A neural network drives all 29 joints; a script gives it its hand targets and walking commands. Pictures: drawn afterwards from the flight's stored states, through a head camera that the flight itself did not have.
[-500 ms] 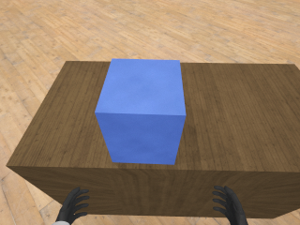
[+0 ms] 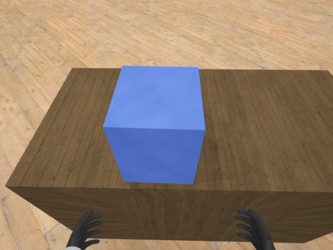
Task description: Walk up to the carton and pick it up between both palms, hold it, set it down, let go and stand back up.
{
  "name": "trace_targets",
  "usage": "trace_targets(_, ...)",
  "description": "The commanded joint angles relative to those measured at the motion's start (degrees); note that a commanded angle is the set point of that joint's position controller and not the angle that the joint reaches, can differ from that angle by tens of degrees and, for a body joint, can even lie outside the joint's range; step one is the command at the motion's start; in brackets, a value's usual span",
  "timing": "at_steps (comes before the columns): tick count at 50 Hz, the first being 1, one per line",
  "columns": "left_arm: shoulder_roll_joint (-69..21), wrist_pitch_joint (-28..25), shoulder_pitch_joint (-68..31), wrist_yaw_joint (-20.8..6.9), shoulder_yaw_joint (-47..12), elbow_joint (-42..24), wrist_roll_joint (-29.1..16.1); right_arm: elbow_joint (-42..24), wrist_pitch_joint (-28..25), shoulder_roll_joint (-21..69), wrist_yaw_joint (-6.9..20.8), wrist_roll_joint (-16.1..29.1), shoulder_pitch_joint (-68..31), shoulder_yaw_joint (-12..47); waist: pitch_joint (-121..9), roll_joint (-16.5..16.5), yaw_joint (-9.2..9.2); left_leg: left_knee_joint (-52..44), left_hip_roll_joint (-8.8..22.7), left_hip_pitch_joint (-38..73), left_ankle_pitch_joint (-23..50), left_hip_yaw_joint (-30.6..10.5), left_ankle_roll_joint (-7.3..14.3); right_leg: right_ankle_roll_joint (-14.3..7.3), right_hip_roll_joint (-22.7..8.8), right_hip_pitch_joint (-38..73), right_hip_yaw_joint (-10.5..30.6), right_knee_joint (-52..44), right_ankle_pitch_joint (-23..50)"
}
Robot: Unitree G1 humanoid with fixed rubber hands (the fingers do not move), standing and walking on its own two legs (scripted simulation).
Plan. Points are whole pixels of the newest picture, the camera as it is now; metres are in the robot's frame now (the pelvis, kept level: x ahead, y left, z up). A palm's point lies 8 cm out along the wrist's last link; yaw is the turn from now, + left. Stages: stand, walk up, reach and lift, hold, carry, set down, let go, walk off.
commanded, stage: let go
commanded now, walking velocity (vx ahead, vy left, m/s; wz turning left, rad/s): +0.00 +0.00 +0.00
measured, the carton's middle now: (159, 127) +0.43 +0.04 +0.05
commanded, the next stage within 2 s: stand in 0.18 s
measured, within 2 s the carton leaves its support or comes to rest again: neither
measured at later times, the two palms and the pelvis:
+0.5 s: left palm out of the picture +0.16 +0.28 -0.06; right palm out of the picture +0.13 -0.27 -0.09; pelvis +0.01 -0.01 +0.00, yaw +0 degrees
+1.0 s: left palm out of the picture +0.13 +0.28 -0.08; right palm out of the picture +0.12 -0.28 -0.09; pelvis +0.00 -0.01 +0.00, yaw +0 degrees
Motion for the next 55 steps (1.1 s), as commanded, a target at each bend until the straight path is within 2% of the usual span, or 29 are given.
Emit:
trace_targets(1,4.3,-1.7,-2.2,0.8,-1.4,-4.1,6.0,2.1,-2.3,-10.8,0.3,-4.6,-1.9,-0.5,-7.5,2.7,2.25,-0.8,-1.4,17.2,14.8,5.7,-3.8,-1.2,2.3,-1.4,-4.1,-1.1,7.1)
trace_targets(7,4.1,-1.6,-2.3,1.0,-1.8,-4.0,6.3,2.1,-2.3,-10.9,0.4,-4.6,-2.1,-0.6,-7.6,3.4,2.09,-1.0,-1.4,16.9,14.3,5.9,-3.9,-1.1,2.1,-1.3,-4.3,-0.8,7.0)
trace_targets(9,4.4,-1.5,-2.5,0.8,-1.6,-3.7,6.0,2.1,-2.3,-11.0,0.2,-5.1,-2.8,-0.9,-7.1,1.9,2.09,-1.4,-1.3,16.4,13.3,5.8,-3.6,-1.2,2.3,-1.7,-4.5,-1.2,6.3)
trace_targets(10,17.4,-4.2,0.4,1.7,3.7,-1.1,7.9,2.8,3.2,-21.4,-1.3,-8.6,2.1,-4.1,-11.7,1.0,3.40,4.9,4.0,7.4,19.3,-0.7,0.5,-1.9,-4.5,1.9,2.7,4.6,11.7)
trace_targets(11,17.2,-4.9,1.7,2.0,4.2,-0.4,7.4,1.8,5.1,-21.0,-1.8,-8.6,1.2,-4.8,-14.3,1.5,2.67,5.0,4.0,7.1,16.7,-0.3,1.8,-2.3,-5.3,2.6,3.4,5.0,11.2)
trace_targets(12,16.7,-5.3,1.1,1.7,4.2,-0.2,7.2,1.4,6.2,-19.1,-1.8,-8.3,1.7,-4.4,-13.3,-1.0,2.25,4.0,4.4,6.6,13.2,-0.9,2.5,-2.5,-5.2,1.2,3.1,5.3,9.3)
trace_targets(14,15.0,-6.0,-0.8,1.3,4.1,-0.4,7.8,0.9,7.5,-18.7,-1.9,-7.9,2.4,-4.1,-9.8,1.2,1.76,2.2,3.6,2.4,4.6,-2.0,2.8,-2.2,-4.9,0.5,4.1,5.1,4.1)
trace_targets(15,14.1,-6.4,-1.6,1.0,3.6,0.0,7.6,0.3,7.6,-18.6,-1.7,-8.1,0.6,-3.9,-8.7,2.4,2.55,0.7,3.7,1.1,0.3,-2.4,2.9,-2.2,-5.1,0.1,4.2,4.8,0.6)
trace_targets(16,14.3,-6.9,-0.4,0.7,3.1,0.8,7.8,0.5,7.8,-19.0,-1.5,-8.3,-0.1,-4.1,-7.6,1.8,2.39,1.1,3.7,0.8,-0.6,-2.2,3.6,-2.7,-5.4,-0.9,4.8,4.7,1.3)
trace_targets(18,15.3,-7.4,-1.3,0.5,3.0,1.4,8.0,0.3,8.1,-19.2,-1.2,-8.0,0.5,-3.9,-6.0,1.8,2.60,0.5,4.0,-1.1,-1.5,-3.2,3.7,-3.0,-5.9,-1.0,5.7,4.6,0.2)
trace_targets(19,15.2,-7.4,-1.0,0.4,2.7,1.4,8.0,-0.3,8.3,-19.1,-1.0,-7.7,0.8,-4.0,-5.3,-1.3,2.63,1.1,3.8,-0.9,-0.9,-3.6,3.7,-3.3,-5.9,-2.1,5.3,4.6,0.8)
trace_targets(20,16.4,-7.6,-0.9,0.5,2.7,2.1,7.7,0.3,8.5,-19.3,-1.0,-7.4,3.6,-3.9,-4.0,-0.8,1.54,0.8,3.8,-0.6,-0.9,-3.6,3.9,-3.2,-6.3,-3.1,6.0,3.9,0.9)
trace_targets(23,17.6,-8.4,0.6,0.5,2.6,3.1,7.5,0.1,8.7,-21.1,-0.7,-7.3,2.8,-4.3,-6.2,1.6,1.74,1.4,4.0,0.9,2.2,-3.9,3.8,-3.2,-6.3,-2.4,6.4,4.7,3.0)
trace_targets(25,17.7,-8.5,1.7,0.6,2.3,4.2,7.6,0.2,9.1,-21.9,-0.6,-7.5,2.4,-4.4,-6.4,1.7,2.54,1.8,3.7,0.6,3.4,-3.7,3.7,-2.8,-5.9,-0.6,5.4,4.9,5.2)
trace_targets(26,19.0,-8.4,0.2,0.6,2.5,4.0,7.9,0.2,9.2,-21.2,-0.7,-7.2,2.7,-4.6,-7.2,1.0,1.50,1.7,3.5,1.7,3.3,-3.2,3.2,-2.9,-5.8,-0.7,5.2,5.1,5.6)
trace_targets(28,18.7,-8.6,1.1,0.6,2.5,4.2,7.8,-0.2,9.3,-21.6,-0.7,-7.0,2.1,-4.5,-7.7,1.2,2.12,2.4,3.7,1.7,4.8,-3.5,3.5,-3.0,-6.1,-0.1,5.4,4.9,6.7)
trace_targets(29,19.7,-8.7,0.1,0.6,2.8,4.7,7.9,0.3,9.4,-22.1,-0.9,-6.9,4.7,-4.2,-7.1,2.3,1.24,2.1,3.5,1.9,4.8,-3.1,3.3,-3.1,-6.4,-0.4,6.0,4.8,6.4)
trace_targets(30,19.3,-8.9,1.4,0.6,2.5,4.6,7.6,0.9,9.5,-22.6,-0.8,-6.8,4.9,-4.2,-6.5,1.8,2.07,2.1,4.0,1.5,6.3,-3.8,3.6,-3.3,-6.1,-0.2,5.3,5.2,7.1)
trace_targets(31,19.3,-8.7,-0.1,0.6,2.6,4.9,7.5,0.9,9.5,-22.1,-0.7,-6.8,4.6,-4.1,-7.1,0.4,1.63,2.3,4.1,1.6,5.6,-3.8,4.0,-3.0,-6.2,0.0,5.6,5.5,8.1)
trace_targets(35,19.9,-8.9,1.6,0.7,2.7,6.5,7.4,0.5,9.6,-23.1,-0.9,-6.8,3.5,-4.5,-7.2,1.8,2.20,3.0,4.3,3.0,9.1,-3.6,3.9,-3.3,-6.5,0.9,5.8,5.1,10.7)
trace_targets(36,19.3,-8.9,0.7,0.5,2.6,6.8,7.5,0.6,9.6,-22.6,-1.0,-6.4,4.7,-4.2,-7.6,1.6,1.26,3.2,4.3,3.1,9.7,-3.5,4.0,-3.4,-6.8,1.3,5.6,5.0,11.3)
trace_targets(38,19.7,-8.9,0.2,0.6,2.6,7.2,7.7,0.8,9.5,-22.5,-1.2,-6.7,4.2,-4.3,-6.8,3.2,1.00,2.5,4.5,3.2,9.6,-3.8,3.8,-3.5,-6.4,0.7,5.5,5.0,10.5)
trace_targets(41,19.3,-9.0,0.4,0.6,2.4,8.0,7.4,1.5,9.6,-22.7,-1.0,-6.4,5.0,-4.3,-8.0,1.3,1.18,2.3,4.4,3.3,9.7,-3.4,3.5,-3.2,-6.5,1.8,5.1,5.2,10.6)
trace_targets(43,19.7,-9.0,1.0,0.5,2.5,8.6,7.5,1.4,9.6,-23.1,-1.2,-6.3,4.5,-4.3,-7.2,3.5,1.25,2.5,4.5,3.3,8.8,-3.6,3.6,-3.4,-6.6,1.0,5.6,4.7,9.8)
trace_targets(45,19.5,-8.8,1.5,0.5,2.5,9.2,7.2,0.9,9.6,-23.7,-1.0,-6.4,3.4,-4.6,-7.2,2.1,2.07,2.1,4.7,2.8,8.8,-4.1,3.7,-3.3,-6.4,1.4,5.1,4.7,9.3)
trace_targets(47,19.8,-9.0,0.8,0.5,2.2,9.6,7.5,2.0,9.7,-23.0,-0.9,-6.2,4.2,-4.4,-6.3,1.4,1.24,1.7,4.4,3.5,7.9,-3.7,3.3,-3.5,-6.3,0.4,5.1,4.4,8.8)
trace_targets(48,19.0,-8.9,0.7,0.6,2.2,9.6,7.6,1.8,9.6,-22.9,-1.0,-6.3,3.6,-4.3,-6.3,2.4,1.81,1.9,4.5,3.1,7.3,-4.0,3.6,-3.4,-6.0,0.6,5.0,4.5,8.8)
trace_targets(49,19.7,-8.8,-0.3,0.6,2.1,10.1,7.4,1.7,9.5,-22.8,-1.1,-6.1,3.3,-4.3,-5.4,3.8,0.94,1.5,4.6,2.9,7.8,-4.1,3.6,-3.6,-6.5,0.0,5.5,4.3,8.8)
trace_targets(55,19.9,-9.1,1.0,0.5,2.2,11.4,7.2,2.7,9.6,-23.2,-1.0,-5.9,4.7,-4.3,-4.4,2.1,1.29,0.6,5.1,1.6,4.5,-5.4,3.7,-3.8,-6.4,0.0,6.0,4.0,6.0)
